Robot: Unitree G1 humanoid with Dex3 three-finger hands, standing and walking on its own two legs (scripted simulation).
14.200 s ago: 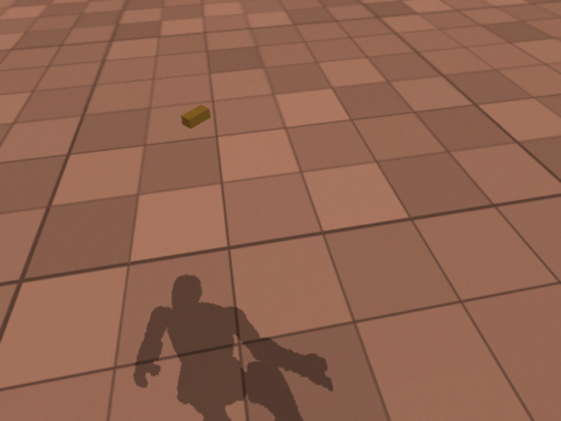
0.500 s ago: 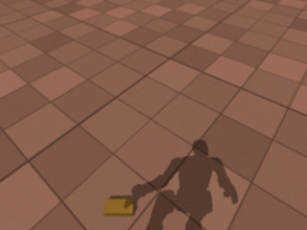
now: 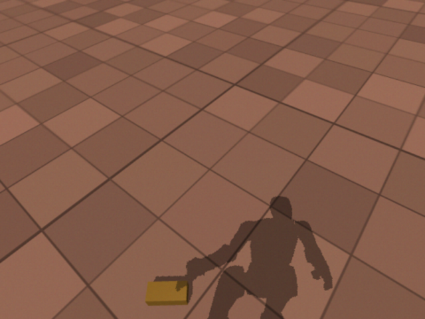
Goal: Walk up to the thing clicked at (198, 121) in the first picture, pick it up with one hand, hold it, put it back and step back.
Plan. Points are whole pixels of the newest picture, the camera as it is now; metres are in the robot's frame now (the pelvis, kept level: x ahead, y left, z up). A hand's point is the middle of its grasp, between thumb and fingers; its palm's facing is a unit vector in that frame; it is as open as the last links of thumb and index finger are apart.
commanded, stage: stand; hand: left
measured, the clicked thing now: (167, 293) +0.39 +0.24 -0.75
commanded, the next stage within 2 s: walk up in 0.74 s
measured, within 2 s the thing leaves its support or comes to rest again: neither
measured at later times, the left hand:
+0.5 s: hand out of the picture +0.08 +0.26 -0.15, palm faces -0.03 -0.94 -0.35, open 7.4 cm
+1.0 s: hand out of the picture +0.07 +0.29 -0.17, palm faces -0.04 -0.92 -0.39, open 7.4 cm
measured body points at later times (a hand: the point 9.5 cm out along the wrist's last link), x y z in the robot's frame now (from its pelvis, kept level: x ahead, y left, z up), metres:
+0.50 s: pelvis +0.01 +0.00 +0.00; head +0.01 +0.00 +0.45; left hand +0.08 +0.31 -0.13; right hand +0.08 -0.30 -0.13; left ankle -0.02 +0.13 -0.75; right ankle +0.00 -0.10 -0.75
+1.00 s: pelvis -0.04 +0.02 -0.01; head +0.03 +0.03 +0.43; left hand +0.08 +0.34 -0.14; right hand +0.05 -0.30 -0.14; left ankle -0.06 +0.14 -0.72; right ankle +0.00 -0.10 -0.75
